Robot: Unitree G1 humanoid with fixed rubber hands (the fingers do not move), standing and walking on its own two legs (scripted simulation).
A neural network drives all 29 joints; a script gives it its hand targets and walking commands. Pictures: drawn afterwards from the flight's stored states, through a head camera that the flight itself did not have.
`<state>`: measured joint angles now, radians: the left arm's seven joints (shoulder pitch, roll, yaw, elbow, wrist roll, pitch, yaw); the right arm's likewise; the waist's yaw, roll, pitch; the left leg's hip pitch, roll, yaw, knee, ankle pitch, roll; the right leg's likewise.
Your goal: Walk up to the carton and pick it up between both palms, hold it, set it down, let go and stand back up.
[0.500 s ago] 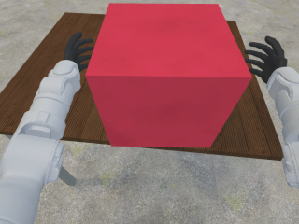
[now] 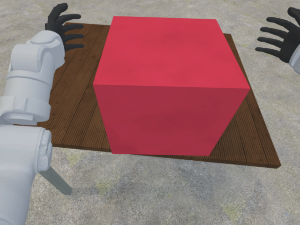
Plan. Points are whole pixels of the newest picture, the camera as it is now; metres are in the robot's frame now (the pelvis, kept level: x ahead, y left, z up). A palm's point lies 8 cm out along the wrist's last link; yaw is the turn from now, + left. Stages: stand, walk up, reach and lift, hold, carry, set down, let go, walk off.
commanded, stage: set down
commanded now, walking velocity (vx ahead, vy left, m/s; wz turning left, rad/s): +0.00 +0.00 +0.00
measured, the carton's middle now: (162, 88) +0.48 +0.01 +0.11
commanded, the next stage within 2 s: none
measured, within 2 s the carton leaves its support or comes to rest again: neither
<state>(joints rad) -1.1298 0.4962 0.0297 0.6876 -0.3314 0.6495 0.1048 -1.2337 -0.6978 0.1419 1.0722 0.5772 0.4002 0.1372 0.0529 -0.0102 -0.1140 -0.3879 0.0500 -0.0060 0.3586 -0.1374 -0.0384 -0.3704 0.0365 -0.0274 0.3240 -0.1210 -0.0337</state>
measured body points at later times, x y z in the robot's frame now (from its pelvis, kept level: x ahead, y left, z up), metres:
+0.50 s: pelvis +0.00 +0.00 +0.00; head +0.02 +0.00 +0.45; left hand +0.42 +0.25 +0.23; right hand +0.45 -0.27 +0.23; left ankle +0.02 +0.14 -0.74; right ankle +0.02 -0.10 -0.74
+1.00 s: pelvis -0.01 +0.00 +0.00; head -0.01 +0.00 +0.45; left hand +0.37 +0.25 +0.19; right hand +0.39 -0.28 +0.18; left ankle +0.02 +0.14 -0.74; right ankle +0.02 -0.10 -0.74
